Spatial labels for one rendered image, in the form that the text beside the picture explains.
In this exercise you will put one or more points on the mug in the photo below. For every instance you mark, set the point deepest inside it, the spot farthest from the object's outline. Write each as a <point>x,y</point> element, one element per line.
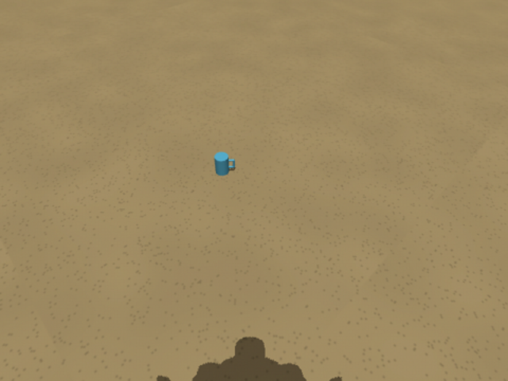
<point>222,163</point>

